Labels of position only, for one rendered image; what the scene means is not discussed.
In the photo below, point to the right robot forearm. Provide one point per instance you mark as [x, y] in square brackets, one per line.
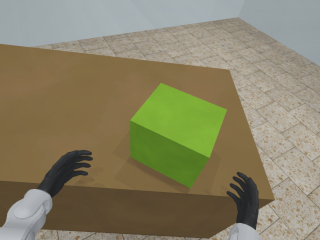
[241, 231]

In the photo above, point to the left robot forearm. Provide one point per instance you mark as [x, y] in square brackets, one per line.
[27, 216]

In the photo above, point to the carton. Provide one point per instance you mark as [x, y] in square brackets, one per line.
[174, 133]

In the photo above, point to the pedestal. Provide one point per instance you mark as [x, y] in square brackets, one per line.
[53, 102]

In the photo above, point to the robot right hand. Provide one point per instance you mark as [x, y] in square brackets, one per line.
[248, 204]

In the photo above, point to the robot left hand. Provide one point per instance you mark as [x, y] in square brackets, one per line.
[64, 169]

